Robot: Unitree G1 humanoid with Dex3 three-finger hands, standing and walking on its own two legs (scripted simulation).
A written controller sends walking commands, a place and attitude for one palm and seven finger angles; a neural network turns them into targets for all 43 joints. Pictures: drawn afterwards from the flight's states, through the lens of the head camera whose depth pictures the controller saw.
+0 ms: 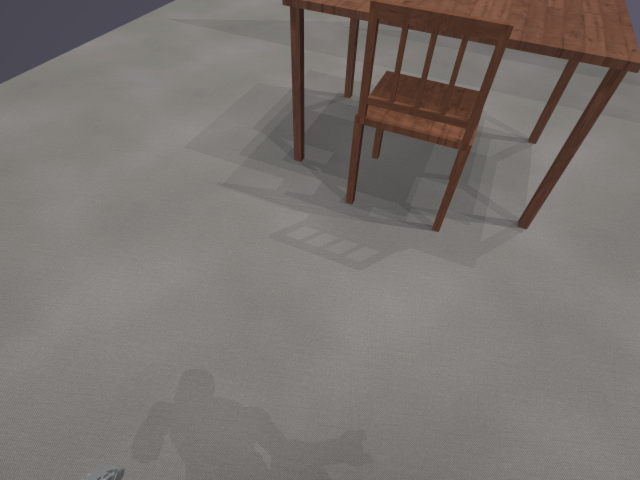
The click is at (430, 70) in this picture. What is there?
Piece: chair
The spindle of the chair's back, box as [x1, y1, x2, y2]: [414, 29, 438, 108]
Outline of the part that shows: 435,29 432,30 414,107 415,108 418,108 420,104 438,30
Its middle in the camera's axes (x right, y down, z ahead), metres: +0.34 -0.54 +1.26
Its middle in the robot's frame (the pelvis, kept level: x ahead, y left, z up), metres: +1.32 -0.27 -0.10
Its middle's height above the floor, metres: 0.67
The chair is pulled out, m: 0.00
